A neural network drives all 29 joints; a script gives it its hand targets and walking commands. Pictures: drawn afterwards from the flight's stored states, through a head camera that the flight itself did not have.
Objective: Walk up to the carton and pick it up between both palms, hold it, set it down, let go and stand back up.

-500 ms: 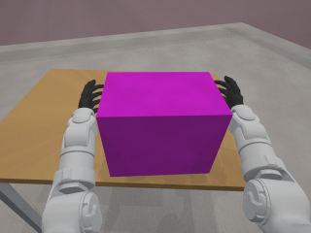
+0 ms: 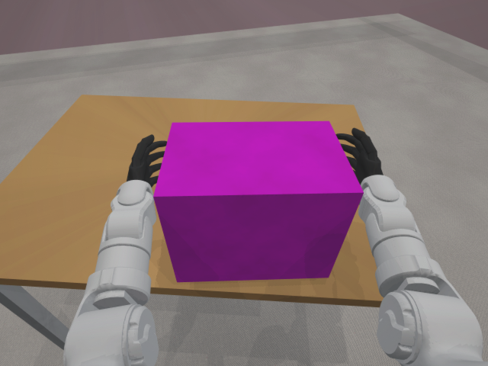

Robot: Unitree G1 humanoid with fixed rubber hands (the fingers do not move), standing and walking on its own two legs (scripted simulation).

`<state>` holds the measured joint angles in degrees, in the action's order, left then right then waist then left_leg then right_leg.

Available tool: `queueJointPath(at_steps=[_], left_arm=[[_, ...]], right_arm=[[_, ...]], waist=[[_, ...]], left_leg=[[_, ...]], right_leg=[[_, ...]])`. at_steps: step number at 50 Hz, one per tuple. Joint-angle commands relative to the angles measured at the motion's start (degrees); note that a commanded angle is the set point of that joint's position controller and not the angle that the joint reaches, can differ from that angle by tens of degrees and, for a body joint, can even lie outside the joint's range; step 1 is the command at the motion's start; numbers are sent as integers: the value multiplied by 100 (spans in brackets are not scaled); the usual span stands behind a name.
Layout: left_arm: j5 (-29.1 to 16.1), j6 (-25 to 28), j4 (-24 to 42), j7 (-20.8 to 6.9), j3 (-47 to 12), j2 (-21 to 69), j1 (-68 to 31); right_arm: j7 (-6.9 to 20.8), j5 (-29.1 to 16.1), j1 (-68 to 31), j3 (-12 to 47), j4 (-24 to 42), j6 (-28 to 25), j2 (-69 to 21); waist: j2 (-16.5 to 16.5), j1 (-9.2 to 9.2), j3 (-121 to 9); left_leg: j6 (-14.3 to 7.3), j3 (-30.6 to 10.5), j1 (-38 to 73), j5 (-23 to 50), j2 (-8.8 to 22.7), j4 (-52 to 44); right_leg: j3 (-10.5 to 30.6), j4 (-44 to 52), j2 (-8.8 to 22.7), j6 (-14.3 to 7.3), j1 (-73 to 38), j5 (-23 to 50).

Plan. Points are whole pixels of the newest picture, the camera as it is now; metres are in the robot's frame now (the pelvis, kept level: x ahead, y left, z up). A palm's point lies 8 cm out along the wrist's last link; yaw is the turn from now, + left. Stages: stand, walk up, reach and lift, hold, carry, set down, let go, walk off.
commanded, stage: set down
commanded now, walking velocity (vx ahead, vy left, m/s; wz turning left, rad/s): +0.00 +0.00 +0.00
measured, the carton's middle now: (252, 202) +0.41 +0.01 +0.07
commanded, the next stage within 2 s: none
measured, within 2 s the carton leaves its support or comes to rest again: rests again in 0.48 s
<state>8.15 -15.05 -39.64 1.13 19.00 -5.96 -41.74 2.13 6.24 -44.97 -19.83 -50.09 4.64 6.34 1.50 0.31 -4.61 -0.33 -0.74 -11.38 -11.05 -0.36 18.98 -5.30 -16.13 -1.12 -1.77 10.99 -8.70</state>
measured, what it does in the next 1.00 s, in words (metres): stands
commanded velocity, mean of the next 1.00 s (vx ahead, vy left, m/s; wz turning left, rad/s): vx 0.00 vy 0.00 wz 0.00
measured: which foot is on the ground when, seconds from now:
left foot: down 0.00-1.00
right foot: down 0.00-1.00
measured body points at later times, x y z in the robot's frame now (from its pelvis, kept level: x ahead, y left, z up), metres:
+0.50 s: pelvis +0.00 +0.01 +0.00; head +0.00 +0.02 +0.45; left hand +0.41 +0.20 +0.10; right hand +0.42 -0.18 +0.11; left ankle -0.02 +0.11 -0.75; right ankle -0.01 -0.09 -0.75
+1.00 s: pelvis -0.01 +0.01 +0.00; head +0.01 +0.02 +0.45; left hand +0.41 +0.20 +0.10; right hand +0.42 -0.18 +0.11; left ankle -0.02 +0.11 -0.75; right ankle -0.01 -0.09 -0.75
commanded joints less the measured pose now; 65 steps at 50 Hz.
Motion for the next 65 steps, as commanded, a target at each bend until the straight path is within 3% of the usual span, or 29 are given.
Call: queueJointPath(at_steps=[1, 3, 4, 5, 6, 7, 9, 14, 15, 19, 22, 23, 24, 25, 26, 27, 28, 30, 34, 39, 40, 45, 47, 50, 54, 55, 58, 61, 65], left_arm=[[-357, 254, 848, -715, -1796, 2864, -4140], [-441, 308, 1074, -708, -1902, 2971, -4157], [-396, 357, 1139, -696, -1912, 3009, -4118], [-524, 383, 1335, -647, -2136, 3155, -4255], [-598, 420, 1332, -631, -2195, 3143, -4379], [-636, 491, 1330, -601, -2193, 3122, -4364], [-572, 554, 1304, -534, -2252, 3270, -4317], [-537, 562, 1058, -414, -2134, 3244, -3917], [-456, 548, 1078, -404, -2146, 3239, -3915], [-380, 519, 735, -397, -1857, 3080, -3716], [-382, 654, 621, -362, -1792, 3083, -3726], [-294, 704, 501, -359, -1636, 3079, -3667], [-344, 769, 514, -356, -1651, 3060, -3697], [-274, 840, 530, -350, -1609, 3089, -3823], [-282, 891, 541, -333, -1624, 2986, -3947], [-332, 958, 494, -341, -1631, 3023, -3872], [-224, 1023, 551, -337, -1694, 3099, -3851], [-226, 1033, 297, -372, -1544, 2913, -3845], [-171, 1055, 367, -442, -1596, 2966, -4051], [-33, 1043, -50, -518, -1208, 2760, -3772], [7, 1040, -88, -534, -1190, 2830, -3840], [50, 1112, -264, -539, -988, 2718, -3704], [166, 1147, -205, -535, -934, 2789, -3486], [196, 1161, -172, -549, -927, 2838, -3450], [306, 1182, -189, -591, -834, 2655, -3336], [301, 1197, -127, -594, -815, 2670, -3372], [367, 1150, -187, -626, -777, 2802, -3133], [386, 1135, -102, -597, -774, 2751, -3099], [482, 1093, -234, -647, -626, 2664, -2971]], right_arm=[[567, -144, -4007, 1607, 1044, -440, -2905], [589, -98, -3926, 1663, 1103, -470, -2868], [610, -155, -3977, 1728, 1140, -490, -3019], [612, -156, -3968, 1762, 1232, -539, -2907], [626, -169, -3985, 1708, 1241, -567, -2939], [639, -118, -3937, 1661, 1147, -572, -2950], [704, -99, -3787, 1623, 943, -641, -2848], [793, -101, -3560, 1505, 653, -704, -2643], [827, -88, -3400, 1463, 514, -689, -2664], [911, -100, -3645, 1399, 426, -721, -2547], [996, -14, -3757, 1335, 561, -868, -2654], [999, -5, -3755, 1423, 552, -913, -2677], [991, 25, -3766, 1446, 583, -964, -2654], [996, 44, -3802, 1441, 538, -983, -2690], [981, 53, -3766, 1424, 568, -1018, -2765], [974, 122, -3683, 1281, 407, -1043, -2687], [940, 153, -3636, 1304, 388, -1080, -2763], [902, 225, -3537, 1202, 283, -1079, -2570], [927, 427, -3389, 925, 49, -1052, -2619], [919, 625, -3252, 750, 78, -996, -2699], [929, 747, -3378, 651, 65, -1011, -2740], [993, 882, -3144, 645, 124, -1050, -2631], [1006, 870, -3048, 614, 54, -1080, -2715], [994, 918, -2912, 597, 66, -1109, -2661], [957, 1012, -2756, 537, 124, -1143, -2636], [977, 1002, -2793, 589, 235, -1147, -2742], [992, 1036, -2713, 599, 181, -1127, -2709], [1007, 1021, -2534, 477, 85, -1094, -2591], [1020, 1088, -2455, 445, 116, -1072, -2617]], waist=[[-116, 25, -3004], [-44, -125, -3123], [-90, -27, -3209], [-303, -157, -3534], [-373, -139, -3525], [-268, -210, -3569], [-478, -143, -3572], [-425, -36, -3186], [-385, -114, -3126], [-128, 174, -2703], [88, 262, -2935], [77, 454, -2843], [182, 420, -3026], [-40, 444, -3052], [-74, 416, -3111], [-49, 263, -3059], [-151, 275, -3086], [-40, 202, -2869], [-245, 79, -2775], [-47, 207, -2621], [-5, 130, -2508], [-5, 213, -2372], [-171, 298, -2379], [-90, 257, -2359], [-50, 197, -2056], [21, 298, -2064], [79, 213, -1882], [-127, 191, -1740], [-90, 160, -1661]], left_leg=[[283, 291, -174, 2094, -148, -122], [291, 226, 12, 2202, -126, -41], [288, 227, 174, 2373, -131, 21], [382, 208, 430, 2700, -101, 98], [417, 219, 445, 2692, -130, 159], [395, 189, 546, 2753, -118, 175], [452, 152, 724, 2881, -68, 206], [541, 138, 1050, 3439, 42, 265], [519, 137, 1171, 3346, 37, 265], [402, 209, 546, 2868, 38, 34], [360, 272, 290, 2697, 20, -18], [322, 269, 130, 2625, 17, -7], [335, 289, 26, 2591, 5, -37], [345, 324, 8, 2468, 1, -88], [330, 339, -77, 2341, -37, -105], [326, 341, -29, 2306, -8, -138], [379, 332, 84, 2417, 40, -107], [366, 404, -79, 2186, -17, -131], [342, 409, 75, 1737, -19, -294], [218, 515, -385, 1300, 7, -469], [215, 488, -360, 1256, 6, -479], [182, 527, -179, 1293, 35, -472], [160, 516, -122, 1440, 12, -431], [212, 514, 75, 1649, 33, -313], [127, 522, -126, 1472, 10, -350], [137, 562, -172, 1372, -4, -330], [100, 495, -235, 1288, 26, -408], [115, 520, -198, 1131, 9, -428], [35, 504, -250, 830, 4, -461]], right_leg=[[188, -520, 177, 407, -2552, 3255], [164, -520, 104, 373, -2401, 3257], [159, -533, 119, 371, -2344, 3389], [133, -571, 69, 338, -2154, 3403], [66, -534, 54, 321, -2099, 3315], [109, -521, 51, 323, -2001, 3283], [61, -496, 20, 254, -1710, 3104], [-66, -263, -124, 178, -1324, 2536], [-20, -257, -145, 152, -1191, 2476], [85, -291, -83, 219, -1563, 2509], [157, -332, -60, 213, -1763, 2390], [193, -348, -10, 216, -1889, 2533], [180, -360, -20, 246, -2078, 2665], [182, -320, 27, 249, -2112, 2640], [220, -361, 34, 267, -2184, 2645], [179, -352, 40, 248, -2074, 2573], [169, -336, 39, 210, -2021, 2527], [203, -311, 68, 244, -2096, 2454], [182, -203, 82, 205, -1751, 1853], [218, -220, 180, 251, -2058, 1706], [178, -185, 165, 234, -1992, 1586], [127, -177, 181, 257, -1786, 1475], [154, -190, 149, 232, -1733, 1531], [122, -165, 115, 226, -1483, 1474], [122, -146, 170, 247, -1656, 1428], [141, -183, 167, 295, -1664, 1472], [126, -163, 184, 244, -1578, 1311], [127, -127, 199, 211, -1518, 1013], [117, -31, 215, 231, -1380, 868]])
